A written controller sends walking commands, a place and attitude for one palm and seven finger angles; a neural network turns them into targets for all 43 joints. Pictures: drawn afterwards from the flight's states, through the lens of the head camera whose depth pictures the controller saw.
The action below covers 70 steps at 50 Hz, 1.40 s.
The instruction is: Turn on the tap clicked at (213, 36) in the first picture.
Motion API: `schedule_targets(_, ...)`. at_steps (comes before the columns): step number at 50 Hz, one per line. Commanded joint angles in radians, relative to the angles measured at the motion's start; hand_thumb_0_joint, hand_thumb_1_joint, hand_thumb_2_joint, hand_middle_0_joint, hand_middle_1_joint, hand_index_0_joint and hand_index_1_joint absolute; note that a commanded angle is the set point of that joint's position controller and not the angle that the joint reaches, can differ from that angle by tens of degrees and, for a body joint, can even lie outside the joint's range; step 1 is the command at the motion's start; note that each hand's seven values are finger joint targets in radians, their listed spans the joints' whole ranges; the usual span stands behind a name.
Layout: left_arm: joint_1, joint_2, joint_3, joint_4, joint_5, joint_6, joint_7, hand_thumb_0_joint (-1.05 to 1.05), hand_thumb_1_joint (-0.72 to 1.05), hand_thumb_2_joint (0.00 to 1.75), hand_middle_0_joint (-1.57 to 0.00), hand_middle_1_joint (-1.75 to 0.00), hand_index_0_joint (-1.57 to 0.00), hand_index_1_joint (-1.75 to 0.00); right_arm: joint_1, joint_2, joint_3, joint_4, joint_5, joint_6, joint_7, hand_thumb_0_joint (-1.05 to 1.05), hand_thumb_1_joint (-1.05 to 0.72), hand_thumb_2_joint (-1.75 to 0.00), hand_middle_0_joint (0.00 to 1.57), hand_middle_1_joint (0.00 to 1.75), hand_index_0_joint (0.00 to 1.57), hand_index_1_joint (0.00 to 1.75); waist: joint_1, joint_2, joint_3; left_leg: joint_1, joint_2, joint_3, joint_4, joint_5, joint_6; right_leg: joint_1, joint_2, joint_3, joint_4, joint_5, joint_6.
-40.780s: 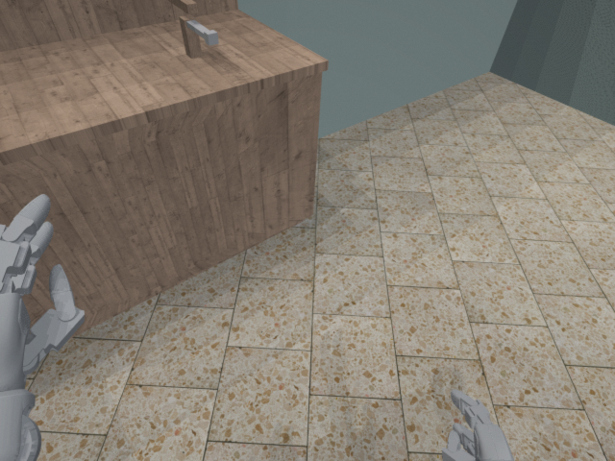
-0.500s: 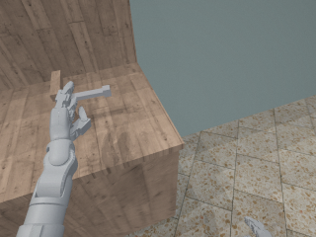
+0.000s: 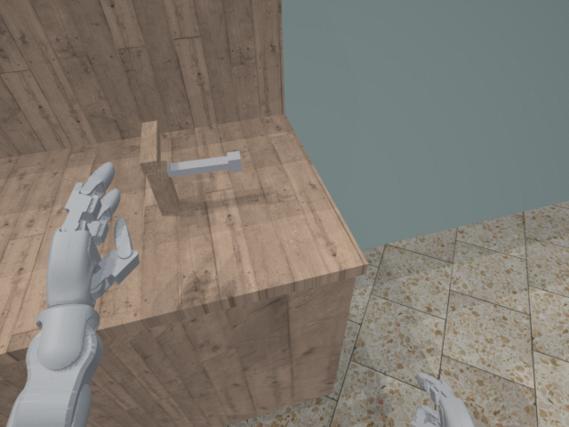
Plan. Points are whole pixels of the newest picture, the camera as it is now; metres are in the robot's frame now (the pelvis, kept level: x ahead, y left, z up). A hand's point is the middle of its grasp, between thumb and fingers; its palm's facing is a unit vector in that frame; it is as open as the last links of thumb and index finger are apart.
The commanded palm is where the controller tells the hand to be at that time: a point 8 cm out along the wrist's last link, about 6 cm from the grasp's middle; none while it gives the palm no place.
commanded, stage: draw the hand back beside the body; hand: left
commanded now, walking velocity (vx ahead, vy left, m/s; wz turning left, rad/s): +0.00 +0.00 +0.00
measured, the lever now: (234, 161) +0.55 +0.16 +0.09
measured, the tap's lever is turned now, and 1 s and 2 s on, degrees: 85 85 85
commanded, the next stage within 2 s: step back with the hand held close in 0.56 s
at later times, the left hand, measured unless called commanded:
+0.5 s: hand (93, 301) +0.20 +0.24 +0.15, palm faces +0.44 -0.84 -0.33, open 7.4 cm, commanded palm +0.15 +0.27 +0.17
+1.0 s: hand (106, 336) +0.17 +0.22 +0.13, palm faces +0.32 -0.84 -0.44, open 7.4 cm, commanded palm +0.13 +0.27 +0.17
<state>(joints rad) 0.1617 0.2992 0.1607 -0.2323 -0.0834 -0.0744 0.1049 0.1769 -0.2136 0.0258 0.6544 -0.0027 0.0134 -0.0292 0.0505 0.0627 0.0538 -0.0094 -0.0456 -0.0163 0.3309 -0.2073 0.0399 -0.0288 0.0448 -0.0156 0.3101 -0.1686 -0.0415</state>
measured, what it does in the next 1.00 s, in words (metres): stands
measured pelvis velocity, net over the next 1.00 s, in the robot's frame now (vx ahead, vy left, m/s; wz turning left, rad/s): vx -0.03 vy -0.02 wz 0.01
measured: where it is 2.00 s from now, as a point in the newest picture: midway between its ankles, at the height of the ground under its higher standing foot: outside the picture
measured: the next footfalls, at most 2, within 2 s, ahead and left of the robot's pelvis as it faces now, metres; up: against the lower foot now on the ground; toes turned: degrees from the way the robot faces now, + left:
left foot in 1.74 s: -0.07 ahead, +0.13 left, +0.00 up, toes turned +3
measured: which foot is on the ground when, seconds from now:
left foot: down 0.00-1.00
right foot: down 0.00-1.00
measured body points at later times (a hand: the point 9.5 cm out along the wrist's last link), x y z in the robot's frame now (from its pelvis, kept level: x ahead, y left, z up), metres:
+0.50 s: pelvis +0.00 -0.01 +0.00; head -0.02 -0.03 +0.45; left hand +0.17 +0.28 +0.17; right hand +0.19 -0.23 -0.09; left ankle -0.01 +0.09 -0.75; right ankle +0.01 -0.09 -0.75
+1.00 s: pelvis -0.03 -0.02 -0.01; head -0.02 -0.04 +0.44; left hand +0.15 +0.26 +0.15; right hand +0.15 -0.26 -0.10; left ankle -0.01 +0.09 -0.75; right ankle +0.01 -0.09 -0.75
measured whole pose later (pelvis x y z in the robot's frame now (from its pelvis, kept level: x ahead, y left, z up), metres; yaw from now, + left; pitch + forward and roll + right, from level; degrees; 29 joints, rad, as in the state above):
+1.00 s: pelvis -0.03 -0.02 -0.01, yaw +1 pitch -1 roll +0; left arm 0.52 0.35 0.26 -0.41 -0.06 -0.12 0.11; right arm 0.18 -0.26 -0.03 0.58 0.02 0.01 -0.06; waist 0.01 0.07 0.04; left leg -0.23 -0.03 -0.03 0.46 -0.21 0.02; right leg -0.24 0.05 -0.04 0.42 -0.16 -0.06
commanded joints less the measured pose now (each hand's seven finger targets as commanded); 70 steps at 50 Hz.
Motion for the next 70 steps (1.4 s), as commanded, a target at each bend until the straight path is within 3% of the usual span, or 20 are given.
schedule_targets(1,-0.121,0.14,0.074,-0.235,0.002,-0.073,-0.002,0.0,0.9,0.9,-0.2,-0.29,-0.2,-0.29,-0.155,-0.116,-0.053,-0.156,0.002,-0.066,-0.003,0.0,-0.9,-0.9,0.2,0.3,0.2,0.3,-0.014,-0.044,-0.098,-0.019,0.05,-0.041,-0.06,0.171,-0.034,-0.011,-0.015,0.008,-0.044,0.086,0.001)
schedule_targets(6,-0.015,0.221,0.182,-0.308,0.003,-0.087,0.014,0.0,0.9,0.9,-0.2,-0.3,-0.2,-0.3,-0.145,-0.122,-0.059,-0.158,-0.002,-0.077,-0.005,0.0,-0.9,-0.9,0.2,0.3,0.2,0.3,0.006,0.003,-0.151,-0.031,0.047,-0.043,-0.04,0.231,-0.046,0.039,-0.022,0.009,-0.027,0.132,-0.002)
schedule_targets(12,0.126,0.218,0.215,-0.387,0.001,-0.085,0.026,0.0,0.9,0.9,-0.2,-0.3,-0.2,-0.3,-0.128,-0.115,-0.059,-0.168,0.001,-0.098,-0.007,0.0,-0.9,-0.9,0.2,0.3,0.2,0.3,0.006,0.064,-0.131,-0.049,0.057,-0.049,-0.025,0.288,-0.06,0.038,-0.029,0.008,-0.017,0.153,-0.001)
schedule_targets(14,0.19,0.221,0.232,-0.38,-0.003,-0.079,0.029,0.0,0.9,0.9,-0.2,-0.3,-0.2,-0.3,-0.123,-0.118,-0.064,-0.168,0.001,-0.103,-0.007,0.0,-0.9,-0.9,0.2,0.3,0.2,0.3,0.007,0.018,-0.12,-0.054,0.058,-0.041,-0.016,0.285,-0.054,0.029,-0.028,0.009,-0.019,0.165,0.001)
schedule_targets(17,0.137,0.17,0.174,-0.354,0.0,-0.08,0.023,0.0,0.9,0.9,-0.2,-0.3,-0.2,-0.3,-0.131,-0.118,-0.067,-0.157,0.005,-0.11,-0.009,0.0,-0.9,-0.9,0.2,0.3,0.2,0.3,-0.015,-0.018,-0.056,-0.061,0.059,-0.039,-0.022,0.209,-0.039,-0.03,-0.028,0.009,-0.026,0.106,0.006)
schedule_targets(20,0.099,0.189,0.184,-0.32,0.003,-0.084,0.029,0.0,0.9,0.9,-0.2,-0.3,-0.2,-0.3,-0.134,-0.124,-0.069,-0.15,0.005,-0.118,-0.017,0.0,-0.9,-0.9,0.2,0.3,0.2,0.3,-0.014,-0.053,-0.044,-0.075,0.049,-0.04,-0.024,0.129,-0.023,-0.047,-0.031,0.01,-0.034,0.052,0.007)
schedule_targets(26,0.093,0.229,0.217,-0.366,0.006,-0.1,0.04,0.0,0.9,0.9,-0.2,-0.3,-0.2,-0.3,-0.137,-0.122,-0.063,-0.152,0.006,-0.131,-0.022,0.0,-0.9,-0.9,0.2,0.3,0.2,0.3,0.001,0.031,-0.124,-0.067,0.039,-0.04,-0.014,0.142,-0.025,0.004,-0.041,0.018,-0.022,0.077,0.002)
schedule_targets(34,0.138,0.207,0.21,-0.346,-0.007,-0.096,0.03,0.0,0.9,0.9,-0.2,-0.3,-0.2,-0.3,-0.151,-0.109,-0.063,-0.158,0.005,-0.129,-0.022,0.0,-0.9,-0.9,0.2,0.3,0.2,0.3,0.002,-0.024,-0.074,-0.092,0.038,-0.017,-0.004,0.128,-0.008,-0.008,-0.05,0.03,-0.034,0.092,0.012)
schedule_targets(35,0.012,0.362,0.367,-0.426,0.003,-0.133,0.035,0.0,0.9,0.9,-0.2,-0.3,-0.2,-0.3,-0.144,-0.126,-0.067,-0.204,0.02,-0.118,-0.022,0.0,-0.9,-0.9,0.2,0.3,0.2,0.3,-0.005,-0.026,-0.016,-0.156,0.058,-0.064,0.045,0.077,0.011,-0.111,-0.103,0.134,-0.071,0.123,0.02)
schedule_targets(36,0.0,0.358,0.36,-0.401,0.008,-0.153,0.03,0.0,0.9,0.9,-0.2,-0.3,-0.2,-0.3,-0.147,-0.115,-0.066,-0.184,0.016,-0.113,-0.025,0.0,-0.9,-0.9,0.2,0.3,0.2,0.3,-0.015,-0.007,-0.014,-0.16,0.059,-0.08,0.065,0.058,0.008,-0.126,-0.139,0.16,-0.075,0.134,0.006)
schedule_targets(37,0.13,0.259,0.287,-0.304,0.009,-0.141,0.022,0.0,0.9,0.9,-0.2,-0.3,-0.2,-0.3,-0.14,-0.108,-0.064,-0.173,0.013,-0.106,-0.025,0.0,-0.9,-0.9,0.2,0.3,0.2,0.3,-0.024,-0.043,-0.017,-0.148,0.068,-0.083,0.083,0.08,0.006,-0.155,-0.158,0.152,-0.071,0.141,0.005)
schedule_targets(39,0.23,0.189,0.228,-0.268,0.015,-0.124,0.012,0.0,0.9,0.9,-0.2,-0.3,-0.2,-0.3,-0.112,-0.118,-0.074,-0.197,0.015,-0.089,-0.017,0.0,-0.9,-0.9,0.2,0.3,0.2,0.3,-0.026,-0.067,-0.091,-0.126,0.076,-0.075,0.105,0.137,0.004,-0.152,-0.163,0.132,-0.043,0.168,0.013)
schedule_targets(43,0.315,0.191,0.224,-0.323,0.014,-0.12,0.015,0.0,0.9,0.9,-0.2,-0.3,-0.2,-0.3,-0.1,-0.128,-0.085,-0.227,0.019,-0.065,-0.018,0.0,-0.9,-0.9,0.2,0.3,0.2,0.3,-0.026,-0.051,-0.203,-0.125,0.093,-0.064,0.107,0.232,0.001,-0.116,-0.158,0.093,0.023,0.236,0.03)
schedule_targets(47,0.283,0.262,0.279,-0.424,0.02,-0.129,0.032,0.0,0.9,0.9,-0.2,-0.3,-0.2,-0.3,-0.104,-0.126,-0.088,-0.242,0.018,-0.056,-0.032,0.0,-0.9,-0.9,0.2,0.3,0.2,0.3,-0.027,-0.061,-0.219,-0.163,0.098,-0.078,0.106,0.232,0.001,-0.133,-0.158,0.092,0.05,0.205,0.025)
schedule_targets(51,0.255,0.327,0.331,-0.471,0.025,-0.14,0.052,0.0,0.9,0.9,-0.2,-0.3,-0.2,-0.3,-0.098,-0.127,-0.097,-0.237,0.017,-0.062,-0.041,0.0,-0.9,-0.9,0.2,0.3,0.2,0.3,-0.031,-0.042,-0.197,-0.206,0.089,-0.083,0.132,0.134,0.004,-0.189,-0.169,0.129,0.026,0.094,0.018)
schedule_targets(57,0.31,0.241,0.268,-0.418,0.028,-0.14,0.062,0.0,0.9,0.9,-0.2,-0.3,-0.2,-0.3,-0.076,-0.131,-0.092,-0.237,0.021,-0.068,-0.039,0.0,-0.9,-0.9,0.2,0.3,0.2,0.3,-0.045,-0.015,-0.14,-0.294,0.097,-0.121,0.098,-0.095,0.01,-0.251,-0.15,0.117,0.009,-0.136,0.015)
schedule_targets(60,0.314,0.238,0.265,-0.402,0.034,-0.14,0.069,0.0,0.9,0.9,-0.2,-0.3,-0.2,-0.3,-0.076,-0.139,-0.088,-0.242,0.022,-0.068,-0.04,0.0,-0.9,-0.9,0.2,0.3,0.2,0.3,-0.045,-0.051,-0.108,-0.352,0.104,-0.137,0.085,-0.206,0.018,-0.28,-0.136,0.118,-0.009,-0.255,0.018)
schedule_targets(61,0.316,0.248,0.275,-0.403,0.034,-0.139,0.071,0.0,0.9,0.9,-0.2,-0.3,-0.2,-0.3,-0.078,-0.149,-0.089,-0.241,0.02,-0.068,-0.04,0.0,-0.9,-0.9,0.2,0.3,0.2,0.3,-0.048,-0.013,-0.102,-0.369,0.112,-0.151,0.058,-0.229,0.021,-0.278,-0.126,0.113,0.001,-0.267,0.017)
schedule_targets(66,0.232,0.27,0.305,-0.452,0.074,-0.154,0.075,0.0,0.9,0.9,-0.2,-0.3,-0.2,-0.3,-0.105,-0.164,-0.084,-0.253,0.013,-0.075,-0.053,0.0,-0.9,-0.9,0.2,0.3,0.2,0.3,-0.033,0.106,-0.118,-0.68,0.216,-0.29,-0.159,-0.444,0.084,0.038,-0.01,0.067,0.278,-0.057,0.053)
schedule_targets(70,0.228,0.236,0.294,-0.459,0.092,-0.153,0.06,0.0,0.9,0.9,-0.2,-0.3,-0.2,-0.3,-0.1,-0.15,-0.094,-0.257,0.005,-0.087,-0.055,0.0,-0.9,-0.9,0.2,0.3,0.2,0.3,-0.024,0.094,-0.147,-0.71,0.231,-0.287,-0.144,-0.436,0.099,0.097,0.011,0.076,0.368,0.015,0.059)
